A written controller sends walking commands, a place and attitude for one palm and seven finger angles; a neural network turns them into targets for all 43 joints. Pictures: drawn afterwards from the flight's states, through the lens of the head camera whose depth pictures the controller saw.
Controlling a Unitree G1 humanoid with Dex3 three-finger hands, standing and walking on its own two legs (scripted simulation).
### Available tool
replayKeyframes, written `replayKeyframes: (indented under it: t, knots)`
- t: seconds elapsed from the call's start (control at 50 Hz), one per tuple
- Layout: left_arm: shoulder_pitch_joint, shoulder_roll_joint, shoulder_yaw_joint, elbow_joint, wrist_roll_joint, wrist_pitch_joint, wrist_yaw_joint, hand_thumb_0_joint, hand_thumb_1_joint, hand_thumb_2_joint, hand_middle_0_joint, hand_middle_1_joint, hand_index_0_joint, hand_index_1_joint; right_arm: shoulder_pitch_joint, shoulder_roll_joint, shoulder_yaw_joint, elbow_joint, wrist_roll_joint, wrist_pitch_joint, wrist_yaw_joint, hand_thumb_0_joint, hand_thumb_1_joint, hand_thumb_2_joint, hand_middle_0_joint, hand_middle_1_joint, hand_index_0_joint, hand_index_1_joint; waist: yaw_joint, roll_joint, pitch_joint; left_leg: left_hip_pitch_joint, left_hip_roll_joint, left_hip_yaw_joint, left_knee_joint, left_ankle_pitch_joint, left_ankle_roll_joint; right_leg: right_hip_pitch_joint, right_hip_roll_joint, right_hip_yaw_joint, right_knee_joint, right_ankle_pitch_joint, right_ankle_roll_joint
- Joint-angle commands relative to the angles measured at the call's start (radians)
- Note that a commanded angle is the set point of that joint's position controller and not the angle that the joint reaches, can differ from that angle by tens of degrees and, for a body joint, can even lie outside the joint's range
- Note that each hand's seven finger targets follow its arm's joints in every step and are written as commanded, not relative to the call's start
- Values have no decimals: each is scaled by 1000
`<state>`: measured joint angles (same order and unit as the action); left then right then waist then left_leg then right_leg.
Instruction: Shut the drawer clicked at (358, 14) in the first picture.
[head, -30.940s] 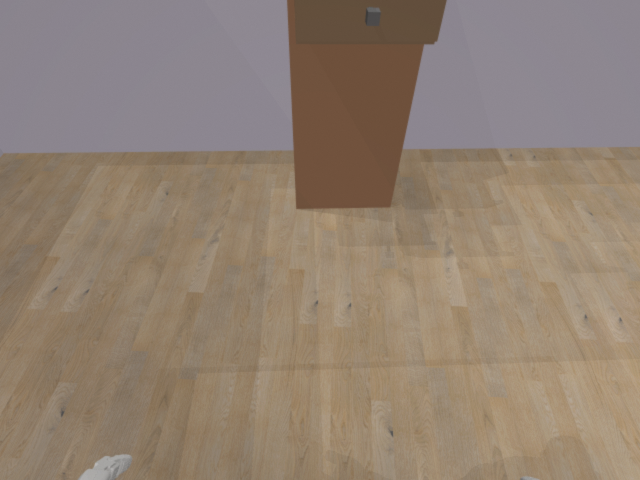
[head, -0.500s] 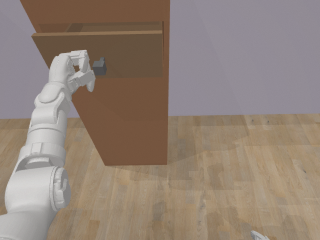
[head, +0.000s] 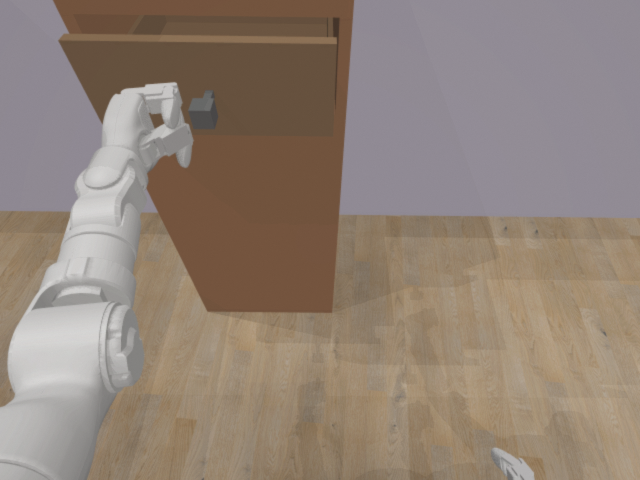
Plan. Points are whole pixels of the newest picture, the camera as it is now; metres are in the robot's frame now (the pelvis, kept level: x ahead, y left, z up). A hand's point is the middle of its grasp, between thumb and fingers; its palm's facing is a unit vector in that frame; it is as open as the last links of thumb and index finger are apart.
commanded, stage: bring the fist close to the handle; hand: left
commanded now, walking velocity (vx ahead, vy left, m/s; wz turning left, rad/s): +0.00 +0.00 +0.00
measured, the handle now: (205, 106) +0.61 +0.18 +0.13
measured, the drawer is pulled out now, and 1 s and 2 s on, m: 0.07 0.07 0.00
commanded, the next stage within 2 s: push the drawer shut in 1.10 s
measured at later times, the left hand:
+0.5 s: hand (200, 137) +0.53 +0.17 +0.13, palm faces -0.02 -1.00 +0.00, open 3.2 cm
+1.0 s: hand (192, 139) +0.54 +0.18 +0.12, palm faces -0.03 -1.00 +0.00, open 2.5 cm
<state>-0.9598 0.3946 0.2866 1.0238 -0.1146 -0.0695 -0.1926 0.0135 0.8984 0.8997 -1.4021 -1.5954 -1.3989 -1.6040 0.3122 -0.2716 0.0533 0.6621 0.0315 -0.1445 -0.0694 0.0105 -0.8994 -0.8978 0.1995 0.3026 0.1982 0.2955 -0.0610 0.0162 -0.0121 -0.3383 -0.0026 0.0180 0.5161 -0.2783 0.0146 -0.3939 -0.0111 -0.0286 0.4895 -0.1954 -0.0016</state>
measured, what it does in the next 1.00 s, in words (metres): stands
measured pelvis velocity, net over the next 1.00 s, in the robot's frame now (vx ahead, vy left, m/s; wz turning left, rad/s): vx -0.02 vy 0.01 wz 0.00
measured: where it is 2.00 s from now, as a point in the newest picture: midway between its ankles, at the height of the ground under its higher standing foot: outside the picture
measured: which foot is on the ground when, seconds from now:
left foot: down 0.00-1.00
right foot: down 0.00-1.00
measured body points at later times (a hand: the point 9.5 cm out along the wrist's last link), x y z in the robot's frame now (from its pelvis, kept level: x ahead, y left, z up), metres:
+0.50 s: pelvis +0.01 +0.00 -0.01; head +0.10 +0.00 +0.43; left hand +0.52 +0.22 +0.13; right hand -0.01 -0.27 -0.13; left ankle -0.01 +0.11 -0.74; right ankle +0.03 -0.12 -0.74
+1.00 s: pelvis -0.02 +0.01 -0.04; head +0.11 +0.03 +0.40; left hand +0.53 +0.24 +0.12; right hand -0.05 -0.26 -0.14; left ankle -0.01 +0.11 -0.74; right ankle +0.03 -0.12 -0.74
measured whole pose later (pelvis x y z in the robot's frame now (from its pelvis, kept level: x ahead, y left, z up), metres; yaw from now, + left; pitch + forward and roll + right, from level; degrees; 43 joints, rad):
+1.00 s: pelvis -0.02 +0.01 -0.04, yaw +0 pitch +19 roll -2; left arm -1.25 0.63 0.36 1.38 -0.03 -0.26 -0.26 -0.13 0.70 0.91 -1.40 -1.60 -1.40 -1.61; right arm 0.45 -0.28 0.06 0.65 -0.04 -0.01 -0.02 0.01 -0.90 -0.90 0.20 0.30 0.20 0.30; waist -0.21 0.01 -0.06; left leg -0.78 0.01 -0.01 0.83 -0.37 0.02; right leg -0.80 0.00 -0.06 0.72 -0.25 0.00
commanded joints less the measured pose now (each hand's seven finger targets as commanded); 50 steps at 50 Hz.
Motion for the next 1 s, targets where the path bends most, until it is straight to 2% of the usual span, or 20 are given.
replayKeyframes:
  t: [0.0, 0.06, 0.08, 0.18, 0.2, 0.28, 0.38, 0.4, 0.42, 0.44, 0.48, 0.54, 0.58, 0.7, 0.74, 0.82, 0.86, 0.92, 0.96, 0.98]
  knots:
    - [-579, 249, 49, -158, -16, -140, -22, 0, 900, 900, -1400, -1600, -1400, -1600, 101, -147, -59, -61, 0, -33, -8, 0, -900, -900, 200, 300, 200, 300, -43, 8, -414, 137, -4, -31, -15, 264, 12, 153, 28, 14, 1, 272, -21]
    - [-548, 281, 62, -68, 10, -138, -22, 0, 900, 900, -1400, -1600, -1400, -1600, 124, -156, -60, -53, -4, -17, -1, 0, -900, -900, 200, 300, 200, 300, -45, 39, -348, 77, -7, -29, -6, 246, 12, 107, 26, 10, 9, 252, -23]
    - [-513, 286, 70, -19, 16, -131, -21, 0, 900, 900, -1400, -1600, -1400, -1600, 136, -159, -60, -55, -6, -10, 2, 0, -900, -900, 200, 300, 200, 300, -44, 0, -330, 48, -6, -29, -3, 236, 14, 102, 27, 8, 14, 248, -23]
    - [-548, 354, 122, -89, 14, -192, -30, 0, 900, 900, -1400, -1600, -1400, -1600, 176, -165, -75, -72, -18, 15, 9, 0, -900, -900, 200, 300, 200, 300, -41, -4, -466, 49, -3, -21, 32, 308, 15, 154, 31, 18, 52, 328, -18]
    - [-534, 333, 113, -93, 12, -204, -35, 0, 900, 900, -1400, -1600, -1400, -1600, 180, -162, -78, -74, -20, 20, 12, 0, -900, -900, 200, 300, 200, 300, -43, 14, -483, 64, -1, -17, 42, 332, 14, 148, 34, 17, 59, 344, -18]
    - [-562, 352, 117, -47, 13, -229, -50, 0, 900, 900, -1400, -1600, -1400, -1600, 206, -171, -83, -53, -23, 41, 14, 0, -900, -900, 200, 300, 200, 300, -71, 8, -425, 12, 2, -15, 57, 270, 18, 91, 38, 19, 57, 296, -12]
    - [-584, 420, 159, -23, 31, -236, -50, 0, 900, 900, -1400, -1600, -1400, -1600, 238, -174, -85, -49, -31, 64, 14, 0, -900, -900, 200, 300, 200, 300, -77, 49, -479, -4, 1, -18, 86, 277, 19, 75, 38, 21, 78, 296, -12]
    - [-605, 399, 131, -35, 34, -242, -53, 0, 900, 900, -1400, -1600, -1400, -1600, 237, -171, -82, -49, -32, 69, 16, 0, -900, -900, 200, 300, 200, 300, -90, 80, -469, -4, 1, -17, 90, 273, 17, 57, 38, 21, 80, 292, -12]
    - [-590, 414, 152, -10, 33, -244, -50, 0, 900, 900, -1400, -1600, -1400, -1600, 247, -174, -83, -47, -36, 72, 17, 0, -900, -900, 200, 300, 200, 300, -89, 45, -468, -22, 1, -18, 97, 262, 20, 58, 39, 22, 81, 285, -10]
    - [-607, 411, 140, -17, 37, -254, -50, 0, 900, 900, -1400, -1600, -1400, -1600, 248, -175, -82, -48, -37, 75, 16, 0, -900, -900, 200, 300, 200, 300, -99, 64, -466, -23, 1, -21, 104, 270, 20, 42, 42, 20, 89, 287, -12]
    - [-607, 389, 119, 54, 38, -248, -55, 0, 900, 900, -1400, -1600, -1400, -1600, 257, -179, -78, -40, -38, 82, 18, 0, -900, -900, 200, 300, 200, 300, -119, 36, -409, -67, 5, -21, 110, 217, 20, -2, 41, 20, 85, 243, -8]
    - [-644, 451, 149, 123, 50, -235, -56, 0, 900, 900, -1400, -1600, -1400, -1600, 282, -194, -76, -35, -40, 95, 13, 0, -900, -900, 200, 300, 200, 300, -145, -14, -379, -143, 3, -29, 123, 146, 26, -29, 38, 25, 92, 188, -3]
    - [-689, 396, 95, 103, 60, -240, -62, 0, 900, 900, -1400, -1600, -1400, -1600, 287, -185, -78, -34, -44, 99, 17, 0, -900, -900, 200, 300, 200, 300, -158, 72, -419, -102, 4, -39, 135, 171, 20, -77, 36, 18, 105, 174, -5]
    - [-732, 382, 74, 181, 64, -236, -60, 0, 900, 900, -1400, -1600, -1400, -1600, 308, -197, -71, -32, -54, 108, 20, 0, -900, -900, 200, 300, 200, 300, -201, 43, -407, -163, 10, -57, 180, 96, 23, -179, 38, 17, 124, 73, -2]
    - [-779, 352, 53, 160, 69, -239, -56, 0, 900, 900, -1400, -1600, -1400, -1600, 311, -193, -71, -33, -57, 108, 22, 0, -900, -900, 200, 300, 200, 300, -208, 113, -430, -128, 10, -64, 184, 104, 20, -219, 38, 11, 135, 58, -7]
    - [-793, 391, 68, 186, 77, -223, -48, 0, 900, 900, -1400, -1600, -1400, -1600, 323, -199, -67, -34, -62, 112, 29, 0, -900, -900, 200, 300, 200, 300, -212, 92, -460, -147, 16, -79, 200, 85, 19, -230, 41, 6, 146, 25, -5]
    - [-808, 416, 78, 166, 81, -225, -47, 0, 900, 900, -1400, -1600, -1400, -1600, 328, -200, -66, -38, -63, 116, 30, 0, -900, -900, 200, 300, 200, 300, -207, 119, -496, -139, 16, -78, 208, 98, 18, -224, 39, 7, 153, 36, -6]
    - [-816, 377, 54, 172, 79, -219, -44, 0, 900, 900, -1400, -1600, -1400, -1600, 325, -199, -64, -40, -65, 116, 35, 0, -900, -900, 200, 300, 200, 300, -215, 119, -454, -148, 19, -83, 203, 56, 16, -257, 43, 0, 149, -5, -7]
    - [-813, 411, 81, 163, 79, -225, -36, 0, 900, 900, -1400, -1600, -1400, -1600, 334, -202, -62, -42, -67, 117, 36, 0, -900, -900, 200, 300, 200, 300, -204, 121, -469, -143, 21, -90, 202, 73, 15, -249, 45, -2, 156, 3, -11]
    - [-804, 385, 62, 173, 81, -222, -35, 0, 900, 900, -1400, -1600, -1400, -1600, 332, -200, -62, -46, -65, 117, 39, 0, -900, -900, 200, 300, 200, 300, -204, 127, -455, -148, 20, -88, 200, 54, 14, -262, 46, -4, 155, -14, -11]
